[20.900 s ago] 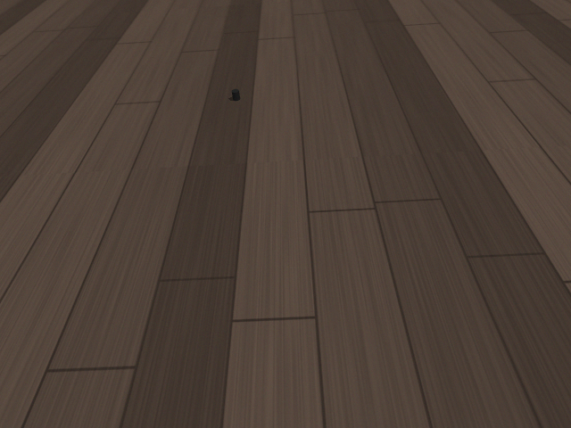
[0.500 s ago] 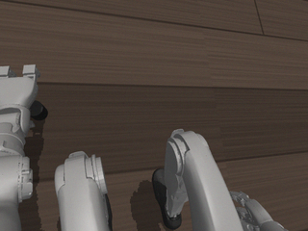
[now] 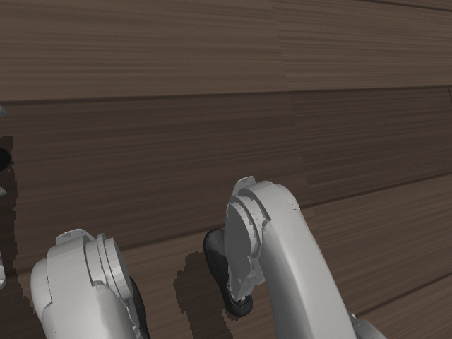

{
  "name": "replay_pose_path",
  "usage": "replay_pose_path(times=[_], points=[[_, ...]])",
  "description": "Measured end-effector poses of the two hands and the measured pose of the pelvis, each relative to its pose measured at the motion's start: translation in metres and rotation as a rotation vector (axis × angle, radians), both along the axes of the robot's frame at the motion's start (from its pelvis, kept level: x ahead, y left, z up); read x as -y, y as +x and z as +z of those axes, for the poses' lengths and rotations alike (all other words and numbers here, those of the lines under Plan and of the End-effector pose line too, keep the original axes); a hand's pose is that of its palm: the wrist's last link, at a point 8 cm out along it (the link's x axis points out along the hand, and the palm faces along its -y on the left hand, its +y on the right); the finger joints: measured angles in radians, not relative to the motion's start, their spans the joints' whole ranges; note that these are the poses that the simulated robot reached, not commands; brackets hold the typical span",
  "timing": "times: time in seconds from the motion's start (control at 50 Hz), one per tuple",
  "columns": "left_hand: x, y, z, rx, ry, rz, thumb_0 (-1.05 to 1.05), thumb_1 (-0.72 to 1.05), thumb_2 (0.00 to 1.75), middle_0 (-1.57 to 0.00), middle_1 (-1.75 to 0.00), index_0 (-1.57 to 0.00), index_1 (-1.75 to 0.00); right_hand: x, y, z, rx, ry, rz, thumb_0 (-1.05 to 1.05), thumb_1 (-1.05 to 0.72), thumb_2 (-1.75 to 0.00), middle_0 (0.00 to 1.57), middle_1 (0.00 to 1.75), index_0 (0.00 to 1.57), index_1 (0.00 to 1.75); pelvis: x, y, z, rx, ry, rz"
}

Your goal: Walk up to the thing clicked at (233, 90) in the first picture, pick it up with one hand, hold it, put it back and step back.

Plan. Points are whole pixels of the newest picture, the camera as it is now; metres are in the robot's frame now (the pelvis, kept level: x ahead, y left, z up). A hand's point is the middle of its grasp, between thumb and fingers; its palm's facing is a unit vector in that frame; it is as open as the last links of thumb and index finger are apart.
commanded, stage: rest palm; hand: left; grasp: from above
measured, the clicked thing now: out of the picture +0.47 +0.32 -0.28
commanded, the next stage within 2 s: close in 0.88 s
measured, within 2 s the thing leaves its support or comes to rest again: neither
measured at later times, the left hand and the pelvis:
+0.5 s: hand out of the picture +0.46 +0.31 -0.24, palm faces -0.46 -0.16 -0.87, open 14.1 cm; pelvis +0.00 +0.00 +0.00, yaw -2 degrees
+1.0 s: hand out of the picture +0.46 +0.31 -0.26, palm faces -0.44 -0.14 -0.89, open 13.7 cm; pelvis +0.00 +0.01 -0.01, yaw -4 degrees
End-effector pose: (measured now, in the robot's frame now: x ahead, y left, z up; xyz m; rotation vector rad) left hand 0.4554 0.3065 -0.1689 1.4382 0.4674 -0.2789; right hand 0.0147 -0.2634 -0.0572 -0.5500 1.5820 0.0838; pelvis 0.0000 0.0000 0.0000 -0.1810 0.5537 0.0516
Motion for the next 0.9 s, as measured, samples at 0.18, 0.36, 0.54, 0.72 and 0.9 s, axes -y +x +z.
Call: replay_pose_path(times=[0.18, 0.36, 0.54, 0.72, 0.9], points=[[-0.004, 0.015, -0.004, 0.044, 0.034, 0.051, 0.0, -0.51, 0.99, -0.08, -0.99, -0.08, -1.0, -0.01, 0.025, 0.003, 0.091, 0.027, 0.067, 0.0, -0.9, -0.89, 0.2, 0.3, 0.2, 0.3, -0.007, 0.004, -0.005, 0.004, -0.029, -0.006], [-0.004, 0.017, -0.01, -0.001, 0.032, 0.132, 0.0, -0.5, 0.97, -0.08, -0.99, -0.08, -1.0, -0.014, 0.031, 0.001, 0.119, 0.081, 0.097, 0.0, -0.9, -0.9, 0.2, 0.3, 0.2, 0.3, -0.006, 0.002, -0.005, 0.016, -0.032, -0.007], [-0.008, 0.009, -0.018, -0.035, 0.017, 0.119, 0.0, -0.51, 0.97, -0.08, -1.0, -0.08, -1.01, -0.014, 0.011, 0.005, 0.054, 0.073, 0.082, 0.0, -0.91, -0.9, 0.2, 0.3, 0.2, 0.3, -0.004, -0.002, -0.004, 0.033, -0.036, -0.015], [-0.005, 0.01, -0.021, -0.009, 0.003, 0.066, 0.0, -0.51, 0.98, -0.08, -1.0, -0.08, -1.01, -0.017, 0.003, 0.016, 0.052, 0.042, 0.096, 0.0, -0.9, -0.9, 0.2, 0.3, 0.2, 0.3, -0.007, -0.004, -0.005, 0.051, -0.056, -0.023], [-0.003, 0.01, -0.026, 0.015, 0.016, 0.073, 0.0, -0.49, 1.0, -0.1, -1.01, -0.09, -1.02, -0.021, 0.011, 0.019, 0.079, 0.056, 0.139, 0.0, -0.9, -0.9, 0.2, 0.3, 0.2, 0.3, -0.008, -0.005, -0.006, 0.058, -0.064, -0.028]])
